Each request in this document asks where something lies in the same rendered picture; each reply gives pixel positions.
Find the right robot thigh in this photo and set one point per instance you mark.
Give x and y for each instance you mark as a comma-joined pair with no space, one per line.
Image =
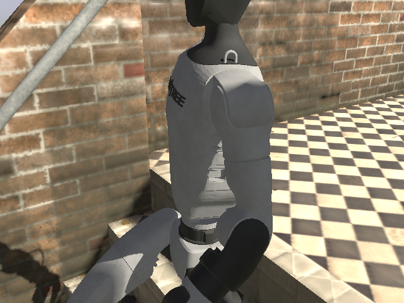
129,262

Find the left robot upper arm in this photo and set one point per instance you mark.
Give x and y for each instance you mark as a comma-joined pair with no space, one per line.
242,110

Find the left robot forearm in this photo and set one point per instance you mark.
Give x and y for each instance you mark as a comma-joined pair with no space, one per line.
219,272

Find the robot torso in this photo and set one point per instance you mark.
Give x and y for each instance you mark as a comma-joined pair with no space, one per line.
197,172

